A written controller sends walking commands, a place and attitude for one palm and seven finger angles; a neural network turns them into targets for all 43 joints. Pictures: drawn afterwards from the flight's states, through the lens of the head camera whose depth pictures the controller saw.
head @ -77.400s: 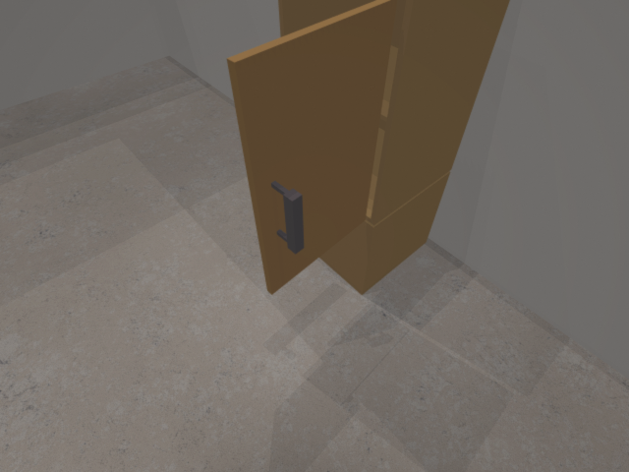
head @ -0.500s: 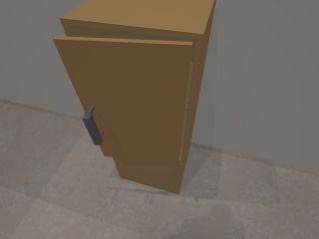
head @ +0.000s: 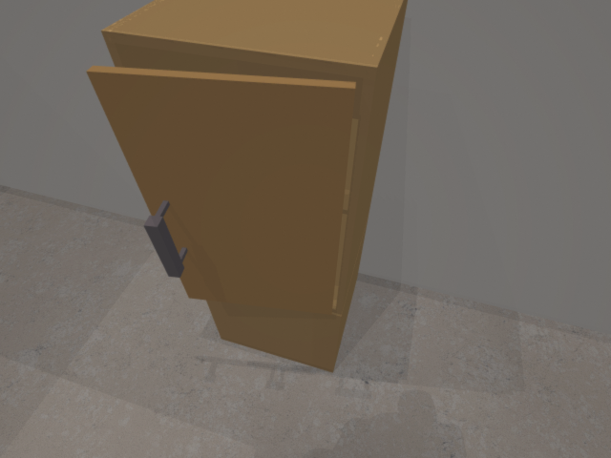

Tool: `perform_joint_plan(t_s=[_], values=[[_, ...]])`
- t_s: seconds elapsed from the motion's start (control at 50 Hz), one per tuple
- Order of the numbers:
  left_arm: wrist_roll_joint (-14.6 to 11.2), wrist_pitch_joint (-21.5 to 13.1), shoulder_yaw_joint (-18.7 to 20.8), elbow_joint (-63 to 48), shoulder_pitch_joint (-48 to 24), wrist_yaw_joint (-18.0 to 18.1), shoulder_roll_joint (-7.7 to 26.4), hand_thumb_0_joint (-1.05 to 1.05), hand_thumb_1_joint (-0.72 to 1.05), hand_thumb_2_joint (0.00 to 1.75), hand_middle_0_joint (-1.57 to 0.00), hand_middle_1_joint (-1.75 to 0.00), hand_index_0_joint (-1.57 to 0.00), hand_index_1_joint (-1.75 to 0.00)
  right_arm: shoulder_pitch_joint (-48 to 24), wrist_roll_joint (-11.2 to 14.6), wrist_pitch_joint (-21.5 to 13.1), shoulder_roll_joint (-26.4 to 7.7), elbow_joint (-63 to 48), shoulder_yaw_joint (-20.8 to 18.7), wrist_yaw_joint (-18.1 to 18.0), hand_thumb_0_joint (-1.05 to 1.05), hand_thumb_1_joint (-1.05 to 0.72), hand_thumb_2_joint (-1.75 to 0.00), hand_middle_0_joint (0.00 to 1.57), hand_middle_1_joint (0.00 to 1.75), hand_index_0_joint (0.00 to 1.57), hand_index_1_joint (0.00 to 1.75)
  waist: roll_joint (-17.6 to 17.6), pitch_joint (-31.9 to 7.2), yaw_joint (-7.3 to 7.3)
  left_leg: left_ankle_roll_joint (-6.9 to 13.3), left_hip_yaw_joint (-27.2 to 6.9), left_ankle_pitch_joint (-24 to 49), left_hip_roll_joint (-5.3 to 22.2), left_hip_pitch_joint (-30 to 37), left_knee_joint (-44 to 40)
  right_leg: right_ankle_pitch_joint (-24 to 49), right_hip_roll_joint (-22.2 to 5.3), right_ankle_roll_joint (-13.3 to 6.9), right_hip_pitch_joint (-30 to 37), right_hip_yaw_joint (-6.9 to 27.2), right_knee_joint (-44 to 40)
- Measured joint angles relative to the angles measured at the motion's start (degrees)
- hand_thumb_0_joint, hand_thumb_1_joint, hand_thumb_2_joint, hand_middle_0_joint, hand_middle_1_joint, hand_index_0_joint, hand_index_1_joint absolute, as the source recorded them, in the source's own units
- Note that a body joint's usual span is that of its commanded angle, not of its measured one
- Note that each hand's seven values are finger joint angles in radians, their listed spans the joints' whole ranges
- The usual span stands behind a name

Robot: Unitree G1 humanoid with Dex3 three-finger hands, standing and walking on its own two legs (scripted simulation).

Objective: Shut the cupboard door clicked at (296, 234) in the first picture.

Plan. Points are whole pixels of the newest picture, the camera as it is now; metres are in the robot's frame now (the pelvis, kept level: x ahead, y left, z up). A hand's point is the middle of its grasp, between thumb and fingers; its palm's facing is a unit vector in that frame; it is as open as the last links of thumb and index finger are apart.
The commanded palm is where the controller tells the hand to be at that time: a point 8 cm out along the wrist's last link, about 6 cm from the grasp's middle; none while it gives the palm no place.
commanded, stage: shuffle to correct the standing spot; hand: left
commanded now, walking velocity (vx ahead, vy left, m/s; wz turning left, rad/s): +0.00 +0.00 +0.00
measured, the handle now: (170, 239) +0.50 +0.30 -0.07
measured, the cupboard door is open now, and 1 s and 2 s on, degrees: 10 10 10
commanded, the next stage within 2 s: come to a stop and stand still in 0.90 s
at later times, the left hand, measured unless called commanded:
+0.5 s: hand out of the picture +0.02 +0.20 -0.18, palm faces +0.02 -0.98 -0.20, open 7.4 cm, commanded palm none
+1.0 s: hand out of the picture +0.07 +0.27 -0.19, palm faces -0.01 -0.98 -0.22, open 7.4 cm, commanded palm none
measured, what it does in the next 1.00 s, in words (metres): lifts its right foot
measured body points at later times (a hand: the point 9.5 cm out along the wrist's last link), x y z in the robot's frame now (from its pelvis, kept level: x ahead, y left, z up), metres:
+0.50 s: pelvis +0.00 +0.03 -0.01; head +0.02 +0.03 +0.44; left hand +0.02 +0.25 -0.16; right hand -0.03 -0.20 -0.16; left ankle -0.03 +0.12 -0.74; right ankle +0.02 -0.10 -0.74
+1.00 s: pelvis +0.03 +0.09 -0.01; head +0.06 +0.09 +0.44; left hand +0.07 +0.32 -0.17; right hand +0.04 -0.14 -0.16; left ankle -0.02 +0.13 -0.74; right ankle +0.00 -0.03 -0.67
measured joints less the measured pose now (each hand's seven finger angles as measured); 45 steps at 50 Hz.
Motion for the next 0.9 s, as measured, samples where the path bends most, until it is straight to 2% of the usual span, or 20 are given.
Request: perform_joint_plan(t_s=[0.18, 0.32, 0.54, 0.66, 0.7, 0.72, 0.76, 0.8, 0.82, 0.86, 0.9], values=[[0.1, 0.0, 0.4, -0.5, 0.7, 0.0, -0.4, 0.01, 0.92, 0.9, -0.2, -0.3, -0.2, -0.3, 0.9, -0.1, 0.5, 0.0, -0.2, -0.3, 0.1, 0.01, -0.9, -0.9, 0.2, 0.3, 0.2, 0.3, 0.2, -0.2, 0.43, -0.4, 0.3, -0.3, 0.6, -0.4, 0.5, 0.1, 0.6, -0.5, -0.3, 0.2, 0.0], [0.3, 0.5, 1.3, -1.5, 1.7, 0.0, -1.0, 0.01, 0.91, 0.9, -0.2, -0.3, -0.2, -0.3, 2.4, -0.3, 1.3, -0.7, -1.6, -1.0, 0.3, 0.01, -0.9, -0.9, 0.2, 0.3, 0.2, 0.3, 0.3, -0.8, 0.81, 0.0, 1.4, -1.4, 0.7, -1.7, 2.2, -0.1, 0.8, -0.2, -1.6, 1.3, 0.7], [0.7, 1.9, 3.0, -4.0, 1.0, 0.4, -0.2, 0.01, 0.91, 0.9, -0.2, -0.3, -0.2, -0.3, 4.8, -0.4, 1.6, 0.0, -4.2, -1.6, 0.4, 0.01, -0.9, -0.9, 0.2, 0.3, 0.2, 0.3, -1.3, -0.5, 0.89, 2.7, 3.2, -3.6, -2.1, -3.4, 5.3, -2.8, -1.9, 2.0, -4.7, 3.4, 6.0], [0.9, 2.6, 3.4, -5.5, 0.4, 0.7, 0.3, 0.01, 0.91, 0.9, -0.2, -0.3, -0.2, -0.3, 4.7, -0.6, 2.1, 0.4, -6.3, -1.7, 0.4, 0.01, -0.9, -0.9, 0.2, 0.3, 0.2, 0.3, -0.9, 0.1, 0.87, 4.4, 4.2, -5.6, -3.6, -3.9, 8.0, -6.0, -3.1, 0.1, -6.4, 4.6, 10.9], [1.0, 2.3, 3.4, -6.0, 0.3, 0.8, 0.0, 0.01, 0.91, 0.9, -0.2, -0.3, -0.2, -0.3, 4.4, -0.6, 2.3, 0.3, -6.8, -1.7, 0.5, 0.01, -0.9, -0.9, 0.2, 0.3, 0.2, 0.3, 0.0, 0.2, 0.92, 4.6, 4.2, -6.6, -3.5, -4.1, 9.3, -6.5, -3.2, 0.9, -6.2, 4.6, 11.3], [1.0, 2.1, 3.4, -6.3, 0.4, 0.8, -0.1, 0.01, 0.91, 0.9, -0.2, -0.3, -0.2, -0.3, 4.2, -0.6, 2.5, 0.2, -7.0, -1.8, 0.6, 0.01, -0.9, -0.9, 0.2, 0.3, 0.2, 0.3, 0.5, 0.1, 0.9, 4.7, 4.1, -7.1, -3.4, -4.5, 10.2, -6.5, -3.2, 2.0, -6.2, 4.5, 11.4], [1.0, 1.4, 3.5, -6.9, 0.6, 0.9, -0.2, 0.0, 0.91, 0.9, -0.2, -0.3, -0.2, -0.3, 3.6, -0.5, 2.8, 0.2, -7.6, -2.0, 0.8, 0.01, -0.9, -0.9, 0.2, 0.3, 0.2, 0.3, 0.6, 0.0, 0.65, 3.3, 3.8, -8.1, -3.6, -6.2, 12.8, -6.9, -3.8, 4.1, -6.6, 4.2, 12.0], [1.1, 1.3, 3.7, -7.3, 0.7, 1.0, -0.1, 0.0, 0.91, 0.9, -0.2, -0.3, -0.2, -0.3, 2.5, -0.4, 2.9, 0.2, -8.0, -2.2, 0.9, 0.01, -0.9, -0.9, 0.2, 0.3, 0.2, 0.3, -0.1, 0.1, 0.61, 2.0, 3.6, -8.6, -3.6, -7.3, 13.1, -7.4, -4.8, 4.9, -7.0, 4.0, 12.6], [1.1, 1.6, 3.9, -7.4, 0.8, 1.0, 0.1, 0.0, 0.91, 0.9, -0.2, -0.3, -0.2, -0.3, 2.0, -0.4, 2.7, 0.2, -8.2, -2.4, 1.0, 0.01, -0.9, -0.9, 0.2, 0.3, 0.2, 0.3, -1.0, 0.3, 0.79, 2.5, 4.2, -7.7, -4.1, -7.0, 12.3, -7.7, -5.5, 5.1, -7.1, 4.4, 13.0], [1.0, 2.7, 4.3, -7.4, 1.1, 0.9, 0.3, 0.0, 0.91, 0.9, -0.2, -0.3, -0.2, -0.3, 1.3, -0.6, 1.8, 0.1, -8.8, -2.5, 1.0, 0.01, -0.9, -0.9, 0.2, 0.3, 0.2, 0.3, -2.1, 0.3, 1.35, 5.2, 5.5, -7.0, -5.1, -5.9, 10.7, -9.8, -5.8, 3.4, -8.1, 5.3, 15.7], [1.0, 3.7, 4.4, -6.8, 1.1, 1.1, 0.1, 0.0, 0.91, 0.9, -0.2, -0.3, -0.2, -0.3, 0.8, -0.8, 1.1, -0.1, -9.5, -2.5, 0.5, 0.01, -0.9, -0.9, 0.2, 0.3, 0.2, 0.3, -1.8, 0.4, 1.3, 6.6, 6.3, -6.6, -5.0, -4.7, 9.0, -13.7, -4.7, 1.8, -11.1, 4.8, 24.8]])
